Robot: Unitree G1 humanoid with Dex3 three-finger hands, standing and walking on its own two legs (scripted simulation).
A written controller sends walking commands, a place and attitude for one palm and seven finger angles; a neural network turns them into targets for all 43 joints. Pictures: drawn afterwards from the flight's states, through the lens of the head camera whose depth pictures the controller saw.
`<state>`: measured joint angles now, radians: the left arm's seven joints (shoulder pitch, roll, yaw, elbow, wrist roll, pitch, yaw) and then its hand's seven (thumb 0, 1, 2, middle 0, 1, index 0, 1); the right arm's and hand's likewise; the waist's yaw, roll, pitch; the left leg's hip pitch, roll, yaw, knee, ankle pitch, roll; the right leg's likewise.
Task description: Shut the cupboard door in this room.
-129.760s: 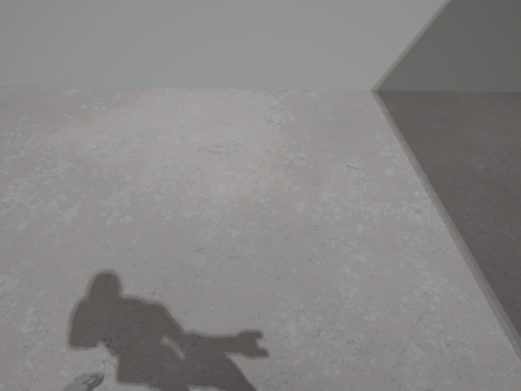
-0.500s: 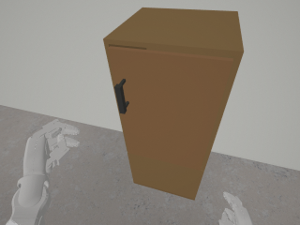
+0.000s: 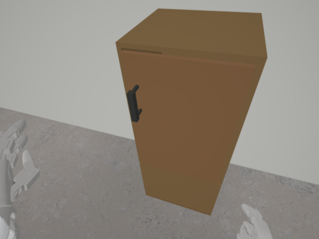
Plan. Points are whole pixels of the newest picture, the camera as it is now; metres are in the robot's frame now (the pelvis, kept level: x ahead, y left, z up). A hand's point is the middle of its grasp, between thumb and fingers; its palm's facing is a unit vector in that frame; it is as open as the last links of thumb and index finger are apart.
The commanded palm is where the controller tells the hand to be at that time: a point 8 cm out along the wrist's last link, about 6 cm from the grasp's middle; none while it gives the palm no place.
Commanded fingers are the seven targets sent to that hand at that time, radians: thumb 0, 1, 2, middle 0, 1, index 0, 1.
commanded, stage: draw the hand back to the body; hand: left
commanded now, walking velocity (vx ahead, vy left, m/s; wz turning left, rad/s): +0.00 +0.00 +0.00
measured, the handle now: (135, 103) +0.52 +0.16 +0.06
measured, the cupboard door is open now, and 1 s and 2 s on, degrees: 0 0 0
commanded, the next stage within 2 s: step back with the hand held close in 0.20 s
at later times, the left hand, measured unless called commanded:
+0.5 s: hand (43, 166) +0.20 +0.27 +0.15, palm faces +0.43 -0.79 -0.45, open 7.4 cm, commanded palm +0.14 +0.30 +0.17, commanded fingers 0.00 0.90 0.90 -0.20 -0.30 -0.20 -0.30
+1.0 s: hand (13, 205) +0.12 +0.29 +0.14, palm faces +0.49 -0.77 -0.41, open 7.4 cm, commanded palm +0.06 +0.32 +0.17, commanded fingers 0.00 0.90 0.90 -0.20 -0.30 -0.20 -0.30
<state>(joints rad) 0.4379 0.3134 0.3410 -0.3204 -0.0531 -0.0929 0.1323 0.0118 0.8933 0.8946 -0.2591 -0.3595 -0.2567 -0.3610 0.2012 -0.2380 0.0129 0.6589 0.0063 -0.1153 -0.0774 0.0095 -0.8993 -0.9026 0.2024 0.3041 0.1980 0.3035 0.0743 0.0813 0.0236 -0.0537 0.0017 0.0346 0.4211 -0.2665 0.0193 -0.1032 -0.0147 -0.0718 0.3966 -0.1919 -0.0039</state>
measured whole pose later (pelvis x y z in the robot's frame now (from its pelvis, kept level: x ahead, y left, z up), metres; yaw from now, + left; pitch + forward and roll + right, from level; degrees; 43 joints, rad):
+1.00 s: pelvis -0.08 +0.02 -0.03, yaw +0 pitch -3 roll +0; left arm 0.45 0.36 0.41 -0.43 0.01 -0.18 0.16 0.01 0.89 0.89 -0.21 -0.30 -0.21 -0.30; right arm 0.26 -0.23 0.02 0.55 0.01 -0.05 -0.08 0.01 -0.90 -0.90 0.20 0.30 0.20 0.30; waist 0.00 0.00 0.01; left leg -0.41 -0.01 0.07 0.76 -0.36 0.07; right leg -0.44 -0.02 -0.01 0.68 -0.19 0.02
